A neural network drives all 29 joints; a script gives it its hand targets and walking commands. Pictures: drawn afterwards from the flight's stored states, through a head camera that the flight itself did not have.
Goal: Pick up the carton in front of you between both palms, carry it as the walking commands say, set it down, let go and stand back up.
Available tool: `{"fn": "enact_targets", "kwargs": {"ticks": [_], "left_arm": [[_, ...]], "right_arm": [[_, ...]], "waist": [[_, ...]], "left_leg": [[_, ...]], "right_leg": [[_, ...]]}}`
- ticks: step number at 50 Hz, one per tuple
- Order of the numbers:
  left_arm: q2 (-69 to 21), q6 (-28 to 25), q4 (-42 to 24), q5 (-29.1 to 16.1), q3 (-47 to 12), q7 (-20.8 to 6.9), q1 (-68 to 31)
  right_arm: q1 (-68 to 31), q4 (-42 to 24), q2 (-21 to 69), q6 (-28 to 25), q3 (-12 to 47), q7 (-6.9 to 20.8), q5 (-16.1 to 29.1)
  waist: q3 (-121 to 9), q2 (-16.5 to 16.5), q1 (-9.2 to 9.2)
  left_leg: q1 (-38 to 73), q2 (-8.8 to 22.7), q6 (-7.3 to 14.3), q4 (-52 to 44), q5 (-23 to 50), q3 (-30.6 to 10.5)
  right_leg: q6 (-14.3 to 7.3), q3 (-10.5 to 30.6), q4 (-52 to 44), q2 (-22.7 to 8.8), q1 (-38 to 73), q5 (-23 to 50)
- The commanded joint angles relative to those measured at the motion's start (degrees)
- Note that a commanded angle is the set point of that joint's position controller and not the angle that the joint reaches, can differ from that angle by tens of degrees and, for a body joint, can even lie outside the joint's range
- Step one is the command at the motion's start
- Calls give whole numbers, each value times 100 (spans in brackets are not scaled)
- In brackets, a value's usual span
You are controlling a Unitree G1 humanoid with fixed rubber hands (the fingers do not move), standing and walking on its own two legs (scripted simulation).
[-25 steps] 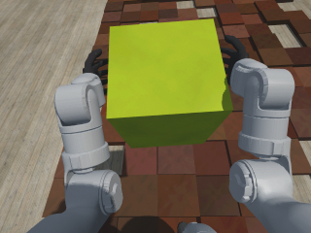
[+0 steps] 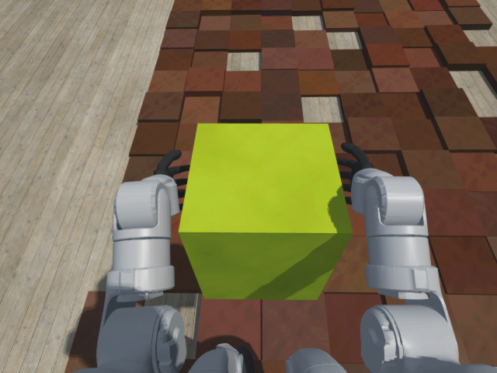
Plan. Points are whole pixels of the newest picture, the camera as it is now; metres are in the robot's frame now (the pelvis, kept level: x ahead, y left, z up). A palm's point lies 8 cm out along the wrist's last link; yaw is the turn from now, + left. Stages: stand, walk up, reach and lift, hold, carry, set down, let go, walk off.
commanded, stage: carry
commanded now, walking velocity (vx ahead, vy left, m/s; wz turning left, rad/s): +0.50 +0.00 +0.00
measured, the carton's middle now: (261, 217) +0.36 -0.01 +0.00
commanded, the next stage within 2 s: none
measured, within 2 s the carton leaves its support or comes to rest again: neither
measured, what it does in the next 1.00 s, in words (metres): walks ahead: right foot, then left foot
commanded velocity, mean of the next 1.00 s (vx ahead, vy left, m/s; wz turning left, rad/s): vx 0.50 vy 0.00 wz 0.00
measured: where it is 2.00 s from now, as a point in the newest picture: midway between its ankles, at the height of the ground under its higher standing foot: (227, 144)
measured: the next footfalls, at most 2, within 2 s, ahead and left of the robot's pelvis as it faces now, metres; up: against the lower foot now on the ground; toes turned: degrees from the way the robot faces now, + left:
right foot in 0.36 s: +0.35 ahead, -0.11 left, +0.00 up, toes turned -4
left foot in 0.84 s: +0.65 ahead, +0.10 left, -0.02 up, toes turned +7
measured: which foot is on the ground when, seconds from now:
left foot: down 0.00-0.38, up 0.40-0.82, down 0.84-1.00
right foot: up 0.00-0.34, down 0.36-0.84, up 0.86-1.00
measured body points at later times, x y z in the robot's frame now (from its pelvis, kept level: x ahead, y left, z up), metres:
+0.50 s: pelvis +0.28 -0.03 +0.02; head +0.29 -0.04 +0.47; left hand +0.64 +0.14 +0.18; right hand +0.67 -0.16 +0.18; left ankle +0.21 +0.08 -0.64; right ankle +0.31 -0.11 -0.71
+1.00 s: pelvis +0.57 +0.04 +0.00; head +0.63 +0.06 +0.45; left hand +0.94 +0.20 +0.07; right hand +0.94 -0.10 +0.08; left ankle +0.61 +0.10 -0.73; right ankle +0.50 -0.09 -0.64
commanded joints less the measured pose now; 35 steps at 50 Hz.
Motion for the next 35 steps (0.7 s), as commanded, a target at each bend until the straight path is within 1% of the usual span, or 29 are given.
{"fn": "enact_targets", "kwargs": {"ticks": [1,3,4,5,7,10,12,14,15,16,17,18,19,20,21,22,23,24,25,26,28,29,32,35], "left_arm": [[-6645,-360,-1192,-2226,-3624,-1150,-4158],[-6459,-463,-1193,-1947,-3616,-1045,-3644],[-6368,-510,-1177,-1831,-3629,-1015,-3435],[-6289,-554,-1181,-1736,-3649,-994,-3296],[-6153,-617,-1201,-1642,-3745,-975,-3173],[-5956,-628,-1387,-1726,-3968,-978,-3341],[-5836,-552,-1551,-1908,-4117,-987,-3611],[-5657,-402,-1655,-2109,-4179,-994,-3865],[-5549,-303,-1615,-2176,-4149,-998,-3914],[-5443,-202,-1528,-2211,-4080,-1007,-3924],[-5335,-102,-1414,-2230,-3990,-1025,-3935],[-5252,-10,-1346,-2280,-3885,-1053,-3903],[-4994,72,-1278,-2263,-3734,-1068,-4109],[-5031,134,-1103,-2337,-3648,-1064,-4214],[-5150,194,-1226,-2442,-3612,-1082,-4358],[-5278,259,-1344,-2604,-3627,-1109,-4693],[-5417,315,-1433,-2751,-3643,-1132,-5016],[-5537,369,-1438,-2870,-3596,-1152,-5238],[-5626,417,-1387,-2929,-3548,-1170,-5307],[-5710,457,-1293,-2950,-3483,-1190,-5317],[-5859,516,-1006,-2922,-3327,-1237,-5260],[-5936,525,-827,-2880,-3247,-1263,-5216],[-6190,462,-302,-2723,-3085,-1349,-5047],[-6426,295,21,-2568,-3009,-1415,-4864]], "right_arm": [[-4521,-1168,6967,-196,4109,1386,3094],[-4376,-1219,6970,-261,4296,1468,3239],[-4247,-1207,6910,-293,4349,1506,3254],[-4137,-1168,6852,-322,4388,1539,3252],[-3932,-1062,6705,-375,4416,1589,3207],[-3792,-983,6418,-389,4388,1608,3118],[-3755,-996,6151,-334,4307,1572,3051],[-3722,-989,5841,-216,4172,1492,2970],[-3664,-918,5682,-133,4074,1445,2901],[-3609,-820,5538,-41,3971,1401,2832],[-3532,-706,5413,53,3871,1362,2771],[-3712,-704,5260,134,3789,1325,2737],[-3854,-660,5281,245,3698,1295,2735],[-4049,-627,5229,345,3565,1270,2730],[-4326,-597,5274,413,3549,1227,2730],[-4504,-639,5290,464,3483,1180,2735],[-4605,-659,5328,518,3396,1130,2715],[-4651,-633,5353,574,3282,1081,2665],[-4634,-555,5379,625,3191,1036,2609],[-4598,-462,5392,669,3107,1004,2539],[-4521,-213,5466,726,2963,976,2400],[-4487,-66,5539,734,2909,980,2344],[-4370,363,5807,675,2827,1053,2242],[-4295,663,6131,546,2802,1173,2239]], "waist": [[-3714,419,-21],[-3672,418,-12],[-3678,424,-36],[-3646,475,-65],[-3543,616,-112],[-3235,747,-132],[-3005,836,-180],[-2821,903,-200],[-2784,932,-159],[-2885,844,-27],[-3124,664,155],[-3370,464,420],[-3870,-721,479],[-3602,-1589,591],[-3362,-1141,610],[-3166,-563,649],[-2995,-286,586],[-2970,-326,563],[-3019,-404,546],[-3039,-512,530],[-2935,-566,555],[-2848,-571,578],[-2640,-619,654],[-2365,-683,684]], "left_leg": [[3911,1666,673,-1250,1722,-2753],[3969,1737,725,-1356,2010,-2590],[4028,1761,776,-1343,2310,-2482],[4114,1805,819,-1322,2638,-2375],[4159,1777,770,-1355,3036,-2098],[3993,1597,576,-1448,3109,-1602],[3929,1442,479,-1393,3140,-1298],[3870,1333,406,-1251,3169,-1082],[3802,1275,310,-1062,3263,-947],[3549,1137,162,-587,3565,-649],[3023,998,-7,58,3484,-391],[2025,929,-153,803,2289,-364],[393,343,-363,2269,138,-230],[-1046,-198,-355,3183,-2038,-551],[-1421,181,-229,3482,-2013,-863],[-1465,322,-220,3277,-1685,-928],[-1370,463,-245,2930,-1406,-896],[-1202,551,-298,2631,-1178,-886],[-1032,537,-369,2462,-1029,-790],[-997,536,-429,2256,-917,-733],[-1094,581,-544,1695,-635,-633],[-1110,624,-575,1360,-372,-593],[-1012,571,-589,529,394,-356],[-705,478,-528,-300,999,-181]], "right_leg": [[-3,206,-449,-303,-1241,218],[56,71,-1265,-286,-1183,6],[69,-8,-1626,-264,-1191,-72],[85,-77,-1900,-259,-1283,35],[112,-202,-2480,-261,-1295,513],[137,-475,-3308,-186,-1003,1087],[106,-661,-3790,-94,-807,1349],[59,-801,-4287,-8,-569,1542],[18,-875,-4640,46,-305,1647],[-59,-1039,-5142,160,430,1913],[-157,-1065,-5424,130,1540,2155],[-371,-285,-5236,-573,2746,2038],[-1013,1987,-4997,-2048,4132,2525],[-1573,3163,-5334,-2367,4534,2659],[-1517,2833,-5271,-2264,4380,2448],[-1358,2394,-5313,-2065,4029,2475],[-1166,1988,-5447,-1938,3624,2452],[-1050,1720,-5562,-1827,3372,2365],[-994,1474,-5644,-1755,3232,2435],[-993,1340,-5711,-1734,3181,2463],[-1009,1068,-5853,-1667,3160,2397],[-973,910,-5870,-1610,3169,2445],[-804,490,-5815,-1410,3297,2972],[-608,127,-5769,-1252,3315,3283]]}}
